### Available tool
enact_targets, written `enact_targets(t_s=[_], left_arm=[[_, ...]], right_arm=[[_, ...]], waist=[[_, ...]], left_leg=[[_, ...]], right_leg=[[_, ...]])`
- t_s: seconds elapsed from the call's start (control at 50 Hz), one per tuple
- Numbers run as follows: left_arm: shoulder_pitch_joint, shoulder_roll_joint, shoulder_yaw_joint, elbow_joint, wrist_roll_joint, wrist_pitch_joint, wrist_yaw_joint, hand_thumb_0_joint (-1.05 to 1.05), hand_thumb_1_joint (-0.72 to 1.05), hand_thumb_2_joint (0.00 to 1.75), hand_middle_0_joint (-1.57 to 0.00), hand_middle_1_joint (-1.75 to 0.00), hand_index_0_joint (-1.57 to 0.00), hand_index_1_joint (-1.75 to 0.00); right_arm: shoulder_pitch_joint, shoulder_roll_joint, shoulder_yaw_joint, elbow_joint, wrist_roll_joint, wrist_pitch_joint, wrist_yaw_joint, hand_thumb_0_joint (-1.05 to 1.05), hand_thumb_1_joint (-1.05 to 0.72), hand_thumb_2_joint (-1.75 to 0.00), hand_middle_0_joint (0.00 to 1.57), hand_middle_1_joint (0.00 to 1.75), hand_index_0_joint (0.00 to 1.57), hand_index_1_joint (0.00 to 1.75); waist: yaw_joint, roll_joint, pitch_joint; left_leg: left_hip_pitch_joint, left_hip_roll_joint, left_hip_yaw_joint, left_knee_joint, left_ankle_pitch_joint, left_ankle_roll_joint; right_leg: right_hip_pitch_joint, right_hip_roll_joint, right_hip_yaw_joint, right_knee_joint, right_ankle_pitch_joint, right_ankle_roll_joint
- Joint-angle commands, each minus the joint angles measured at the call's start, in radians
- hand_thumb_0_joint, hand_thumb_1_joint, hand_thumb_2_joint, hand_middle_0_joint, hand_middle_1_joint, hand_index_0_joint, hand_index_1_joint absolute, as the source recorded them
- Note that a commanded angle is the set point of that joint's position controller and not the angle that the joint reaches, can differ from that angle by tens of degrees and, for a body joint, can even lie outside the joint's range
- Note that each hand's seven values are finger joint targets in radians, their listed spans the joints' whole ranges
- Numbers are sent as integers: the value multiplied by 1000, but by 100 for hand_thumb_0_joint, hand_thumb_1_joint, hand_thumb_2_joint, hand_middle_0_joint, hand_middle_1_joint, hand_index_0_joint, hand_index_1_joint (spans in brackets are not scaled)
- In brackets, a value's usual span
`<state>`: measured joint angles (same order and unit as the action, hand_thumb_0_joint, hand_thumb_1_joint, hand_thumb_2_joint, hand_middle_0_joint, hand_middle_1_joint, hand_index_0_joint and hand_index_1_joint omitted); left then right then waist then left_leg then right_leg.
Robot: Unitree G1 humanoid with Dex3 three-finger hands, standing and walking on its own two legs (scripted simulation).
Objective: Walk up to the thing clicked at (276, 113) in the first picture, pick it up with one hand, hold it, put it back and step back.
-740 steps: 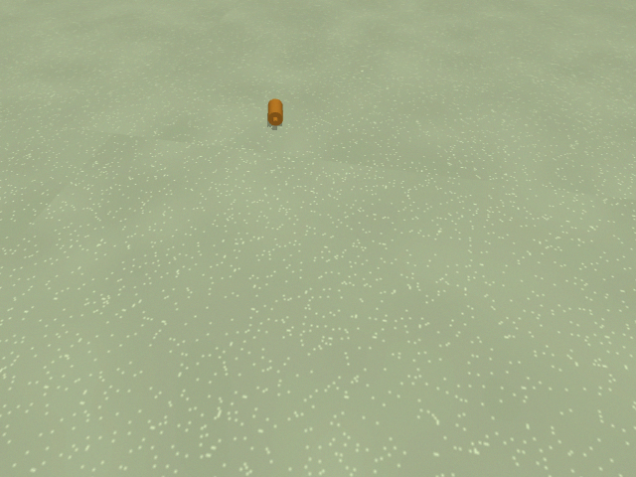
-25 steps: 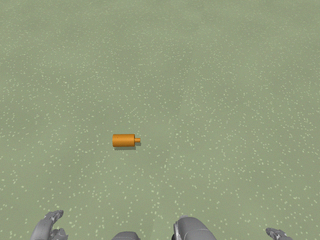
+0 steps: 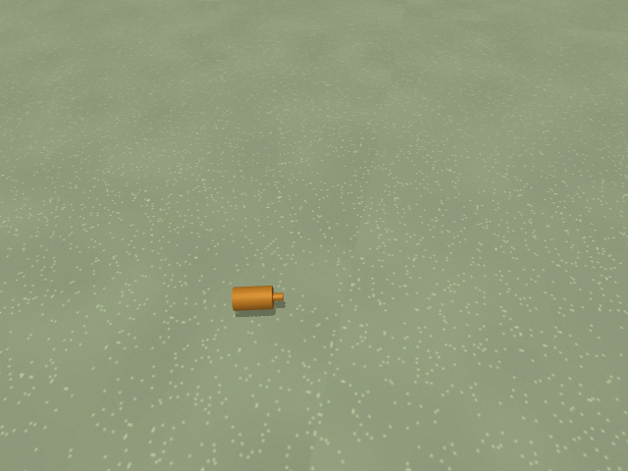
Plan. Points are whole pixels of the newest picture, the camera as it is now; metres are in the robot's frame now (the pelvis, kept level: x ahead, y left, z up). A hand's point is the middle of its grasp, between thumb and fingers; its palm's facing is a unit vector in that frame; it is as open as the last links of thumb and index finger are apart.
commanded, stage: walk up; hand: left
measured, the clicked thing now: (258, 297) +0.78 +0.23 -0.72
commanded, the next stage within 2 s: stand in 0.30 s
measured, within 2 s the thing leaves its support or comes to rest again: neither
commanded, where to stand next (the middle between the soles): +0.39 +0.00 m, yaw +2 degrees
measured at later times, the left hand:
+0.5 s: hand out of the picture +0.09 +0.25 -0.14, palm faces +0.00 -0.94 -0.33, open 7.4 cm
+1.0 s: hand out of the picture +0.05 +0.25 -0.14, palm faces -0.04 -0.94 -0.34, open 7.4 cm
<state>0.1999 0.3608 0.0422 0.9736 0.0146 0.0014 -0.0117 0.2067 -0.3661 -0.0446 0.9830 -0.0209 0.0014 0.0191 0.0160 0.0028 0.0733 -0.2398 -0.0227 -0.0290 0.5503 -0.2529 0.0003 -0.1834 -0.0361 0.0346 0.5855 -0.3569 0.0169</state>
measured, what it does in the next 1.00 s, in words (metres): stands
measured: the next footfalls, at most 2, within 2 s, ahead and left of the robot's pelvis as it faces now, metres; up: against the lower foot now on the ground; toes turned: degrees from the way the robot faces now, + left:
right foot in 2.00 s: +0.30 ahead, -0.13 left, +0.00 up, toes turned +0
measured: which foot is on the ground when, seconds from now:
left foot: down 0.00-1.00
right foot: down 0.00-1.00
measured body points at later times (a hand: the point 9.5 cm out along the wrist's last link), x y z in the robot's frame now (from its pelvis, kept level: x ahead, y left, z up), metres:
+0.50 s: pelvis +0.00 -0.01 +0.01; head +0.00 +0.00 +0.46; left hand +0.09 +0.30 -0.12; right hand +0.11 -0.30 -0.11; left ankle +0.03 +0.12 -0.73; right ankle -0.02 -0.14 -0.73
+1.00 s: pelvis -0.01 -0.01 +0.02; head -0.01 -0.01 +0.47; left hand +0.05 +0.30 -0.12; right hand +0.05 -0.31 -0.12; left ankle +0.03 +0.12 -0.73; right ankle -0.02 -0.14 -0.73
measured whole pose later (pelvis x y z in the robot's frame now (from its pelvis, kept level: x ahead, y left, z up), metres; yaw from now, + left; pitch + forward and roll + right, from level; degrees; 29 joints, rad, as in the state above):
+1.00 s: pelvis -0.01 -0.01 +0.02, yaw +0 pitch -3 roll +0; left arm 0.13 0.36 0.00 1.14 0.01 -0.01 -0.01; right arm 0.12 -0.35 -0.01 1.14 -0.01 0.00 0.02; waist -0.01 0.01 0.06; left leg -0.16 0.01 -0.04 0.35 -0.13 -0.02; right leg -0.09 -0.01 0.02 0.33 -0.19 0.02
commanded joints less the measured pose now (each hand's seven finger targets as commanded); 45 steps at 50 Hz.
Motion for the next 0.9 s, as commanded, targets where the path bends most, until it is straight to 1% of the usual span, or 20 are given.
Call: enact_targets(t_s=[0.0,0.02,0.04,0.08,0.14,0.18,0.2,0.26,0.28,0.3,0.32,0.4,0.44,0.5,0.56,0.6,0.66,0.78,0.84,0.88], left_arm=[[-60,188,47,-48,-6,-40,14,0,90,90,-20,-30,-20,-30],[-53,198,47,-36,-7,-44,14,0,90,90,-20,-30,-20,-30],[-45,211,48,-23,-6,-47,15,0,90,90,-20,-30,-20,-30],[-80,230,50,-17,-5,-48,16,0,90,90,-20,-30,-20,-30],[-102,220,46,-5,-7,-51,20,0,90,90,-20,-30,-20,-30],[-117,216,46,3,-9,-50,22,0,90,90,-20,-30,-20,-30],[-122,215,44,9,-10,-48,22,0,90,90,-20,-30,-20,-30],[-138,212,41,23,-8,-44,23,0,90,90,-20,-30,-20,-30],[-128,197,23,46,-11,-39,21,0,90,90,-20,-30,-20,-30],[-134,197,23,48,-13,-36,20,0,90,90,-20,-30,-20,-30],[-138,200,20,50,-13,-37,20,0,90,90,-20,-30,-20,-30],[-154,205,13,69,-10,-40,19,0,90,90,-20,-30,-20,-30],[-157,203,10,78,-10,-41,19,0,90,90,-20,-30,-20,-30],[-157,205,6,90,-8,-42,19,0,90,90,-20,-30,-20,-30],[-159,210,3,98,-6,-43,19,0,90,90,-20,-30,-20,-30],[-158,205,3,99,-4,-38,17,0,90,90,-20,-30,-20,-30],[-152,209,2,104,-5,-38,16,0,90,90,-20,-30,-20,-30],[-130,204,-2,110,-6,-37,14,0,90,90,-20,-30,-20,-30],[-130,214,-2,108,-5,-40,15,0,90,90,-20,-30,-20,-30],[-137,216,-1,106,-6,-40,15,0,90,90,-20,-30,-20,-30]], right_arm=[[-114,-226,-39,-79,-3,-41,-12,0,-90,-90,20,30,20,30],[-124,-215,-34,-71,0,-42,-13,0,-90,-90,20,30,20,30],[-135,-208,-32,-65,2,-41,-14,0,-90,-90,20,30,20,30],[-113,-196,-29,-43,2,-42,-16,0,-90,-90,20,30,20,30],[-112,-187,-23,-25,6,-47,-18,0,-90,-90,20,30,20,30],[-110,-184,-22,-13,8,-47,-21,0,-90,-90,20,30,20,30],[-114,-182,-22,-10,9,-47,-22,0,-90,-90,20,30,20,30],[-134,-179,-24,-2,7,-42,-23,0,-90,-90,20,30,20,30],[-139,-179,-14,5,11,-44,-25,0,-90,-90,20,30,20,30],[-132,-188,-14,12,11,-44,-26,0,-90,-90,20,30,20,30],[-149,-193,-17,16,12,-44,-26,0,-90,-90,20,30,20,30],[-164,-184,-12,29,14,-40,-24,0,-90,-90,20,30,20,30],[-175,-191,-10,36,15,-40,-23,0,-90,-90,20,30,20,30],[-186,-192,-9,43,17,-38,-24,0,-90,-90,20,30,20,30],[-184,-191,-6,55,16,-35,-20,0,-90,-90,20,30,20,30],[-187,-201,-7,60,13,-33,-19,0,-90,-90,20,30,20,30],[-191,-200,-7,66,12,-35,-19,0,-90,-90,20,30,20,30],[-185,-204,-6,82,12,-34,-17,0,-90,-90,20,30,20,30],[-166,-199,-4,88,13,-32,-15,0,-90,-90,20,30,20,30],[-147,-197,-2,92,12,-32,-15,0,-90,-90,20,30,20,30]], waist=[[20,63,-47],[23,82,-39],[23,83,-36],[1,39,-55],[-1,17,-98],[-4,12,-116],[-4,12,-118],[-5,5,-100],[-11,6,-86],[-13,17,-76],[-8,22,-87],[-17,3,-119],[-13,14,-109],[-17,6,-121],[-21,1,-92],[-18,23,-71],[-15,12,-93],[-10,5,-71],[-18,-20,-74],[-27,-17,-66]], left_leg=[[-65,182,-235,-244,-140,86],[-80,148,-197,-224,-96,58],[-74,127,-170,-196,-68,44],[-30,106,-133,-168,5,31],[24,113,-115,-140,184,39],[39,119,-104,-129,268,42],[44,120,-102,-128,290,43],[33,120,-105,-143,251,45],[92,135,-120,-175,327,37],[89,139,-121,-188,319,35],[111,138,-118,-182,329,30],[147,140,-105,-195,320,23],[132,140,-106,-211,292,22],[152,141,-100,-215,305,20],[145,135,-96,-232,224,16],[114,134,-103,-260,120,15],[131,140,-102,-252,174,16],[125,135,-105,-263,107,15],[117,132,-104,-258,123,16],[101,134,-107,-266,97,16]], right_leg=[[46,1,21,-129,-5,-52],[67,-14,43,-164,45,-58],[66,-32,65,-198,64,-66],[63,-57,82,-210,123,-75],[88,-61,62,-207,252,-64],[108,-64,50,-201,296,-58],[114,-65,46,-198,305,-57],[113,-64,42,-210,283,-52],[69,-70,55,-223,333,-38],[69,-64,52,-231,307,-32],[76,-70,53,-246,315,-32],[98,-77,57,-272,327,-30],[109,-77,57,-286,309,-26],[107,-81,58,-296,325,-26],[77,-82,67,-320,257,-28],[64,-74,63,-327,181,-28],[72,-80,68,-323,206,-32],[38,-78,72,-333,147,-34],[48,-82,76,-337,162,-32],[47,-79,74,-334,148,-31]])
